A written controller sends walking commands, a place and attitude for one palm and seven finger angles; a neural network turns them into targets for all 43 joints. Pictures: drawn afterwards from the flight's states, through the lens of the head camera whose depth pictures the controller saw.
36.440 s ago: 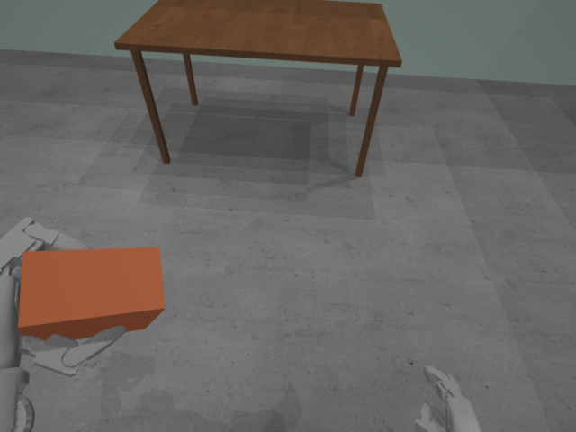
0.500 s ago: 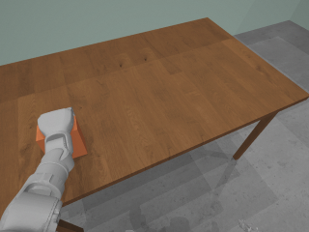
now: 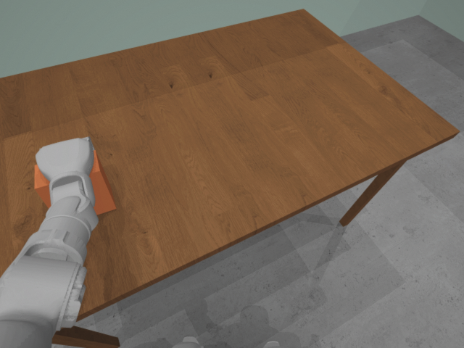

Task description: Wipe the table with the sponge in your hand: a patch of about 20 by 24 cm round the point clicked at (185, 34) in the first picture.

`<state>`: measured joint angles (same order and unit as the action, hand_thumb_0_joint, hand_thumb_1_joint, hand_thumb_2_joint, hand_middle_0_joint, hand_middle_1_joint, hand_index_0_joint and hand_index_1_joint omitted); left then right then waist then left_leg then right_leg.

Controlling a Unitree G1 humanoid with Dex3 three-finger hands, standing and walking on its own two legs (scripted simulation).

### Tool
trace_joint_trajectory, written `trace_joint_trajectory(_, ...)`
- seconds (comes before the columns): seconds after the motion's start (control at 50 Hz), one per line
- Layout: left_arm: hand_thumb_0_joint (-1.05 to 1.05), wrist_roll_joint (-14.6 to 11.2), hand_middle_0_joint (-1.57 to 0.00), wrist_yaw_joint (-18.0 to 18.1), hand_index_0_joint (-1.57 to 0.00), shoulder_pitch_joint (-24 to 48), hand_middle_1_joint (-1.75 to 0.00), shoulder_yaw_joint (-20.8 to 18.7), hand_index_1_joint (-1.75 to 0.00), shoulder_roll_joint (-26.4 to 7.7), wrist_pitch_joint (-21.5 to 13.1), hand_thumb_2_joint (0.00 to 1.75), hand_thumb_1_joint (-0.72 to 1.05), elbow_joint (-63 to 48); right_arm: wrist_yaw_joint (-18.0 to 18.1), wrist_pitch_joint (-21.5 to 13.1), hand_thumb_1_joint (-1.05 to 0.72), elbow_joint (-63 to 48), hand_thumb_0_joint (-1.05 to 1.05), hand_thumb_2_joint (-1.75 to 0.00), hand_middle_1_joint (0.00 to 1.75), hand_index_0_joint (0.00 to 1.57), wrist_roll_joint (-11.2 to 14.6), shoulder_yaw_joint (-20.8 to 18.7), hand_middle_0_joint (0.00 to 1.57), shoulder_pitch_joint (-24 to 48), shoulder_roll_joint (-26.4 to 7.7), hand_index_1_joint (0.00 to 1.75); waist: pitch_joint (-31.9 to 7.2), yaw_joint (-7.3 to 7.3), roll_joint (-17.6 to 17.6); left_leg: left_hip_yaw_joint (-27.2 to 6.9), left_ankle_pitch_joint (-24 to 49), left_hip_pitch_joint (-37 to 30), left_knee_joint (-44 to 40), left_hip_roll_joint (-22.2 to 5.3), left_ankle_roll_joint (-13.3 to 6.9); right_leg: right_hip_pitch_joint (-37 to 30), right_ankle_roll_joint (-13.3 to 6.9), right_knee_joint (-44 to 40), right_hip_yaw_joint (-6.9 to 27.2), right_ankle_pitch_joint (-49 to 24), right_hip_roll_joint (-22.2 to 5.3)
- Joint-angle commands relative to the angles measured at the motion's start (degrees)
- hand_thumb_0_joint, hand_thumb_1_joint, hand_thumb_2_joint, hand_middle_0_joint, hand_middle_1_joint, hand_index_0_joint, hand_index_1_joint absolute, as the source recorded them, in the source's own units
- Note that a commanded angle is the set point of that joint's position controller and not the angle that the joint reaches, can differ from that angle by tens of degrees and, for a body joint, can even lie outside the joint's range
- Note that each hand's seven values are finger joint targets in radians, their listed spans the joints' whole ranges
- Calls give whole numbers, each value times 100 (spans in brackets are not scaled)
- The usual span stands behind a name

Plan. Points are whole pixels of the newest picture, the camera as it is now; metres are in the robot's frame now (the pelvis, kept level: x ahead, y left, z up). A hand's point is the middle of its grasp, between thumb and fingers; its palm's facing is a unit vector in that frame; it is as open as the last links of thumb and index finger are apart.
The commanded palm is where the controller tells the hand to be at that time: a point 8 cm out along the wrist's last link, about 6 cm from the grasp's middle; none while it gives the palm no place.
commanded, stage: slide back across to the first lane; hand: left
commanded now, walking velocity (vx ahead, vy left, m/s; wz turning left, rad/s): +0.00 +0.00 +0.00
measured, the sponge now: (81, 194) +0.41 +0.31 -0.04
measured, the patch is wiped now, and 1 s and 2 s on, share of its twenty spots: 1.00 1.00 1.00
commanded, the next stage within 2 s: wipe back along the first lane in 0.70 s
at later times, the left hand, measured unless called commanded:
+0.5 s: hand (57, 176) +0.42 +0.34 +0.01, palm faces -0.11 -0.03 -0.99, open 10.7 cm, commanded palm +0.39 +0.33 +0.06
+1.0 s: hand (38, 190) +0.39 +0.37 +0.01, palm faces -0.12 -0.01 -0.99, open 10.7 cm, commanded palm +0.36 +0.34 +0.05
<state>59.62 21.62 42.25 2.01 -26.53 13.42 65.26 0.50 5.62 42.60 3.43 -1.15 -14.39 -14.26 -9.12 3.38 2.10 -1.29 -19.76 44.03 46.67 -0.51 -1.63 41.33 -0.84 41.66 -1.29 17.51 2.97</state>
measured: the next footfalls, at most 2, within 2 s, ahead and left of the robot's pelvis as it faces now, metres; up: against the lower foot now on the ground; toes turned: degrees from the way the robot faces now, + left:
none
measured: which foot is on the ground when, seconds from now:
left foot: down 0.00-1.00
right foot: down 0.00-1.00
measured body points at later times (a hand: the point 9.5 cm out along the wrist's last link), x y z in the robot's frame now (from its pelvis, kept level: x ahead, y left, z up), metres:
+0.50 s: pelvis +0.02 +0.01 +0.01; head +0.08 +0.03 +0.45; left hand +0.42 +0.34 +0.06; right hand +0.09 -0.25 -0.12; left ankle +0.02 +0.10 -0.70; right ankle +0.02 -0.12 -0.70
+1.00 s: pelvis +0.03 +0.01 +0.01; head +0.09 +0.02 +0.46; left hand +0.39 +0.36 +0.06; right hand +0.13 -0.26 -0.11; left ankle +0.02 +0.10 -0.70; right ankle +0.02 -0.12 -0.70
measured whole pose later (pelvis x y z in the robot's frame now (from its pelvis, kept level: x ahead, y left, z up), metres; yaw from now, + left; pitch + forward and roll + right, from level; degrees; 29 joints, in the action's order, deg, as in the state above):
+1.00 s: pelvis +0.03 +0.01 +0.01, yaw +0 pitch +15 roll -3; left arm 60.3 18.6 28.1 -4.2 -31.2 6.3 53.9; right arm -0.6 7.5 40.6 3.6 -2.2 -13.3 -14.8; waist -8.5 1.0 2.2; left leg -1.5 -21.5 37.5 44.0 -0.2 -2.3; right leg 34.0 -0.4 37.5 -1.3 18.6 2.7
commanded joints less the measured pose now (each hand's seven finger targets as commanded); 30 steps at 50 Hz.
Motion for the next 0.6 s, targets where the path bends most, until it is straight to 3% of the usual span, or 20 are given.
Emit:
trace_joint_trajectory(0.0, 0, 147, -120, 58, -120, 1664, -160, -60, -160, -1081, 81, 130, 10, -214, 46, -158, -90, -435, 0, -90, 30, 20, -51, -263, 20, -303, -948, 30, -1508, 154, -105, -71, 893, -1105, -533, 17, -110, -517, -229, -519, -39, -704, 76)
trace_joint_trajectory(0.04, 0, 132, -120, 56, -120, 1756, -160, -136, -160, -1107, 82, 130, 10, -179, 32, -172, -90, -398, 0, -90, 30, 20, -60, -276, 20, -304, -948, 30, -1595, 145, -43, -91, 959, -1153, -527, -8, -101, -485, -241, -503, -34, -716, 84)
trace_joint_trajectory(0.14, 0, 98, -120, 12, -120, 1515, -160, -438, -160, -1473, 44, 130, 10, -556, 4, -128, -90, -501, 0, -90, 30, 20, -52, -292, 20, -310, -950, 30, -2105, -66, 98, -112, 1401, -1436, -545, 1, -90, -900, -260, -443, -36, -1070, 100)
trace_joint_trajectory(0.22, 0, 140, -120, -24, -120, 1349, -160, -421, -160, -1580, 75, 130, 10, -602, -14, -94, -90, -555, 0, -90, 30, 20, -17, -271, 20, -296, -964, 30, -1723, -45, 33, -87, 1189, -1421, -674, 21, -115, -952, -231, -599, -61, -887, 106)
trace_joint_trajectory(0.24, 0, 143, -120, -24, -120, 1378, -160, -651, -160, -1850, 58, 130, 10, -682, -9, -92, -90, -522, 0, -90, 30, 20, -21, -268, 20, -247, -992, 30, -1770, -111, 72, -117, 1316, -1478, -694, 3, -116, -1034, -255, -591, -26, -986, 95)
trace_joint_trajectory(0.28, 0, 193, -120, -25, -120, 1337, -160, -670, -160, -1987, 65, 130, 10, -754, -8, -64, -90, -565, 0, -90, 30, 20, -11, -254, 20, -268, -997, 30, -1725, -117, 117, -124, 1310, -1522, -739, 29, -114, -1080, -251, -606, -51, -954, 98)
trace_joint_trajectory(0.32, 0, 240, -120, -43, -120, 1185, -160, -569, -160, -1833, 42, 130, 10, -799, -29, -79, -90, -583, 0, -90, 30, 20, -10, -267, 20, -254, -974, 30, -1652, -114, 187, -114, 1400, -1632, -762, 28, -116, -1071, -261, -635, -81, -999, 104)
trace_joint_trajectory(0.34, 0, 228, -120, -62, -120, 1056, -160, -747, -160, -1973, 19, 130, 10, -823, -36, -75, -90, -566, 0, -90, 30, 20, -18, -277, 20, -215, -996, 30, -1710, -191, 199, -148, 1588, -1711, -773, 4, -101, -1123, -285, -609, -77, -1112, 101)
trace_joint_trajectory(0.36, 0, 222, -120, -95, -120, 851, -160, -646, -160, -1862, 20, 130, 10, -803, -46, -70, -90, -600, 0, -90, 30, 20, -12, -276, 20, -237, -981, 30, -1692, -197, 193, -126, 1609, -1738, -767, 29, -107, -1184, -273, -631, -78, -1159, 111)
trace_joint_trajectory(0.42, 0, 236, -120, -154, -120, 656, -160, -717, -160, -1949, -48, 130, 10, -933, -55, -52, -90, -623, 0, -90, 30, 20, -1, -290, 20, -230, -994, 30, -1648, -203, 122, -112, 1699, -1763, -780, 36, -111, -1317, -278, -677, -63, -1340, 107)
trace_joint_trajectory(0.44, 0, 213, -120, -195, -120, 757, -160, -676, -160, -1883, -115, 130, 10, -1104, -48, -64, -90, -638, 0, -90, 30, 20, 3, -288, 20, -178, -978, 30, -1703, -208, 326, -135, 1919, -1887, -793, 11, -95, -1298, -302, -647, -58, -1449, 97)
trace_joint_trajectory(0.48, 0, 256, -120, -239, -120, 619, -160, -719, -160, -1981, -163, 130, 10, -1096, -45, -46, -90, -617, 0, -90, 30, 20, 0, -311, 20, -233, -1010, 30, -1614, -179, 225, -119, 1930, -1896, -754, 32, -113, -1322, -290, -681, -47, -1521, 100)
trace_joint_trajectory(0.52, 0, 239, -120, -293, -120, 460, -160, -554, -160, -1734, -224, 130, 10, -1215, -48, -41, -90, -666, 0, -90, 30, 20, 16, -320, 20, -204, -989, 30, -1519, -155, 163, -128, 1915, -1943, -796, 36, -118, -1326, -290, -735, -65, -1498, 106)
trace_joint_trajectory(0.56, 0, 241, -120, -327, -120, 355, -160, -632, -160, -1774, -328, 130, 10, -1295, -31, -50, -90, -630, 0, -90, 30, 20, 7, -351, 20, -211, -997, 30, -1536, -176, 255, -198, 2166, -2121, -765, 8, -103, -1252, -312, -701, -83, -1541, 110)
trace_joint_trajectory(0.58, 0, 237, -120, -342, -120, 508, -160, -519, -160, -1687, -364, 130, 10, -1387, -22, -41, -90, -637, 0, -90, 30, 20, 14, -348, 20, -185, -994, 30, -1428, -97, 291, -191, 2143, -2159, -761, 2, -99, -1151, -310, -728, -85, -1514, 110)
